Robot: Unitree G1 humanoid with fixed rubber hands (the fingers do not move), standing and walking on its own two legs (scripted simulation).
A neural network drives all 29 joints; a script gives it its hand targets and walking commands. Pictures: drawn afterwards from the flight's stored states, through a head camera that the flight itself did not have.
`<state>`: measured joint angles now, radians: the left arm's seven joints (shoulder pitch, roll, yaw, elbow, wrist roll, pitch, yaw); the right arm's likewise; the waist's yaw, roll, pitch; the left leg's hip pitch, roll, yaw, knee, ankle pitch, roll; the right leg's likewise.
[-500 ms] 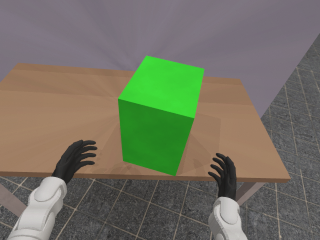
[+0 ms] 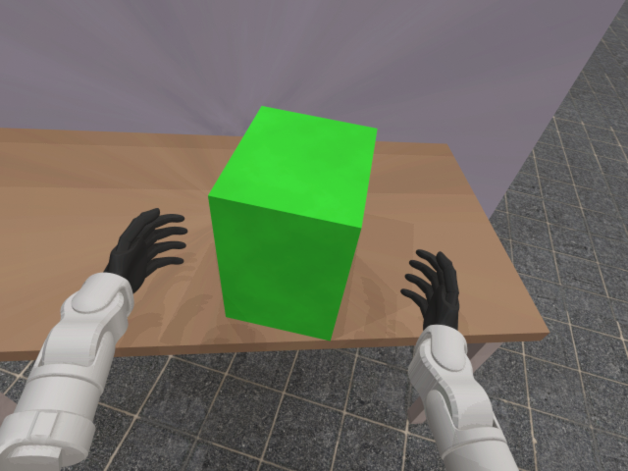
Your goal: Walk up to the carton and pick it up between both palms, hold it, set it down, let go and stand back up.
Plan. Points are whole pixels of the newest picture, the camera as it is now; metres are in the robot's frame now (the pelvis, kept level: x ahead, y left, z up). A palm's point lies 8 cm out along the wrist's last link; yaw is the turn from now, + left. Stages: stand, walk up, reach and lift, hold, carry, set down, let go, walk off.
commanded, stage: reach and lift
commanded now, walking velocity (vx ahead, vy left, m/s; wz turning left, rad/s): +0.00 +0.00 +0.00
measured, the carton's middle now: (297, 228) +0.50 +0.03 +0.01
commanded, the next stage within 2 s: none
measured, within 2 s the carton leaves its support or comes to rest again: neither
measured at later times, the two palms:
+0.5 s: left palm (142, 199) +0.42 +0.22 +0.14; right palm (446, 259) +0.36 -0.15 +0.12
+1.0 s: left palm (174, 143) +0.47 +0.19 +0.18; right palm (455, 203) +0.41 -0.16 +0.17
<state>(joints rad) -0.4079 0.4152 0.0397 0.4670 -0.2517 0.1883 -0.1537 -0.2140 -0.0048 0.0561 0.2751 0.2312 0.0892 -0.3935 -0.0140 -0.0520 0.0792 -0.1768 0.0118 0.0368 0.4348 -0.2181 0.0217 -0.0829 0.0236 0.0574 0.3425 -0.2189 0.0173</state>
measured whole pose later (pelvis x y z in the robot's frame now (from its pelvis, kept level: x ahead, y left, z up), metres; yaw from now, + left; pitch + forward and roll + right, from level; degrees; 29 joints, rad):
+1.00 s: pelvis -0.01 +0.00 +0.00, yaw +2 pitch +7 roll -2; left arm -1.15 0.47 -0.08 1.21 -0.28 0.18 -0.09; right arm -0.95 -0.04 -0.08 0.85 0.25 0.25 -0.33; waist -0.17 -0.05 -0.10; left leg -0.39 0.01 0.00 0.44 -0.18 0.01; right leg -0.28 0.03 0.02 0.34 -0.19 0.01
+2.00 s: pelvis -0.01 +0.00 -0.01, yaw +1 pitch +20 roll -3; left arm -1.18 0.39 -0.03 1.53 -0.19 -0.15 -0.06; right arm -0.96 0.04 -0.25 1.15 0.09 -0.05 -0.28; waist -0.19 -0.05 -0.22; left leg -0.69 0.02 -0.01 0.55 -0.20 0.01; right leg -0.57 0.04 0.00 0.44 -0.20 0.01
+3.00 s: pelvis +0.01 +0.00 +0.00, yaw +2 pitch +12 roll -2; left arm -1.09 0.17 0.56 1.32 0.45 -0.16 -0.08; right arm -0.83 0.33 -0.90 0.93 -0.62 -0.26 -0.16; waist -0.10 -0.09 -0.09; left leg -0.46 0.01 0.00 0.44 -0.19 0.01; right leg -0.33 0.01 -0.02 0.30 -0.18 0.02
